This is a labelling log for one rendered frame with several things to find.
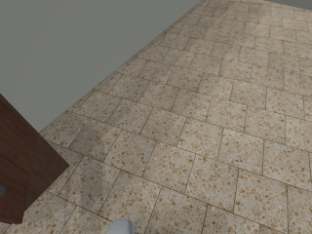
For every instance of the robot left thigh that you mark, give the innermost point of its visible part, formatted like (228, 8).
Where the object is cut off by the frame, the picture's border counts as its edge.
(121, 226)

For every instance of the cupboard door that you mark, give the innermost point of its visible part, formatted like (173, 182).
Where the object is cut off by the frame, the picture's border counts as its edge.
(17, 151)

